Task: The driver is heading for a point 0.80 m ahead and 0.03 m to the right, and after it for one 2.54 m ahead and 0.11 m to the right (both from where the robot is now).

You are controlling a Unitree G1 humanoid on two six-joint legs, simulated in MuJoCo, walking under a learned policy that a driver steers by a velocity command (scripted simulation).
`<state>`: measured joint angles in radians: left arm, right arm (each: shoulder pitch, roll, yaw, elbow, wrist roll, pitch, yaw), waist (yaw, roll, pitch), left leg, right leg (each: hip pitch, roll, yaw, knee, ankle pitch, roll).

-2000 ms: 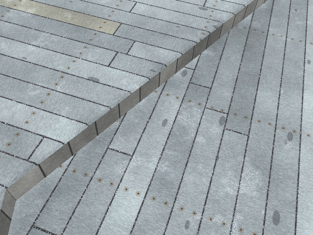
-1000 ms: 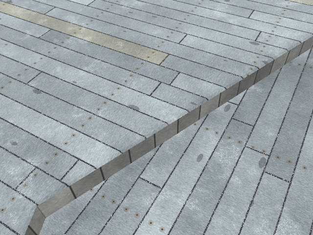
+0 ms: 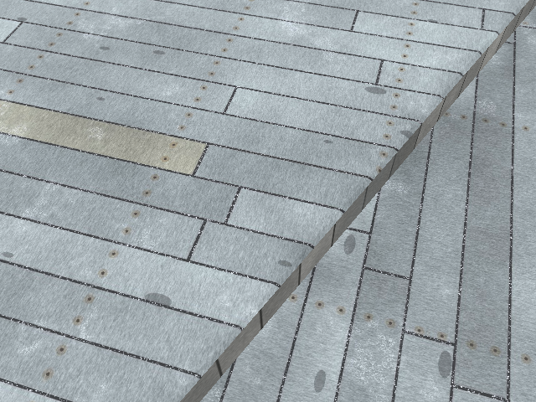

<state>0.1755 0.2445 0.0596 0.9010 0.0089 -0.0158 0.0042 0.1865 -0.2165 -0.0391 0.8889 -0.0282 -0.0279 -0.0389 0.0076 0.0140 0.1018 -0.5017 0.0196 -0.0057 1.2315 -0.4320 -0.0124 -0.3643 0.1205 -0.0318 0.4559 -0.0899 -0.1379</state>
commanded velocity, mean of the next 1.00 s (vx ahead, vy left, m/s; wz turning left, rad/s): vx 0.04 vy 0.00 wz -0.23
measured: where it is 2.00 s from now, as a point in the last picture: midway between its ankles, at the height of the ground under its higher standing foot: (296, 390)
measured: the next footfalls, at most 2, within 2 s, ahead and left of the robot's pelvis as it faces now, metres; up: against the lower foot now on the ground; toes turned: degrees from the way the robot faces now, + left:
left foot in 0.38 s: +0.09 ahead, +0.15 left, +0.00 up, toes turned -13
right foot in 0.72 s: +0.01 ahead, -0.06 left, +0.00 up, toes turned -8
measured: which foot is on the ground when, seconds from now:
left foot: up 0.00-0.36, down 0.38-1.00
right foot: down 0.00-0.38, up 0.40-0.70, down 0.72-1.00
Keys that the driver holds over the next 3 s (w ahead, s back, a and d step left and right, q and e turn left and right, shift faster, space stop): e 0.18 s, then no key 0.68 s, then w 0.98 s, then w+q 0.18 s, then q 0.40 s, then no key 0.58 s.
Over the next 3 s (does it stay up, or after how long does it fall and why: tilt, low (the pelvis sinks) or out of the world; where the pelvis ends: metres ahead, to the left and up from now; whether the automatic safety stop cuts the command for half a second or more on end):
stays up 0.89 -0.14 0.13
